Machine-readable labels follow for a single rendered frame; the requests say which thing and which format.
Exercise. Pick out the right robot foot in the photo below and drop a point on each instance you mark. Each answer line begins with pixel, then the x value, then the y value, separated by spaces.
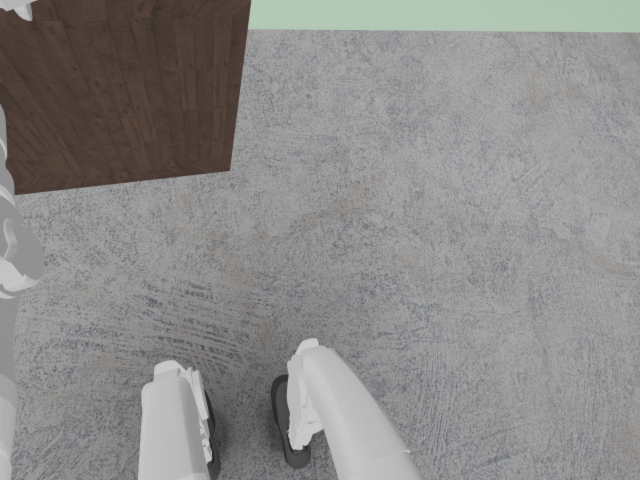
pixel 300 457

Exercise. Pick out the left robot hand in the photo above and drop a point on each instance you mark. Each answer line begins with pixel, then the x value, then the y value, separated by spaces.
pixel 21 7

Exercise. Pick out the left robot thigh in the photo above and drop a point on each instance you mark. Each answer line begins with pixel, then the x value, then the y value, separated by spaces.
pixel 173 410

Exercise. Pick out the left robot upper arm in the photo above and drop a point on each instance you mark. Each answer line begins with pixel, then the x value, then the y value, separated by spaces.
pixel 21 266

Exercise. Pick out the cabinet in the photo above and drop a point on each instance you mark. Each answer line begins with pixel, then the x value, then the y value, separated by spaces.
pixel 100 92

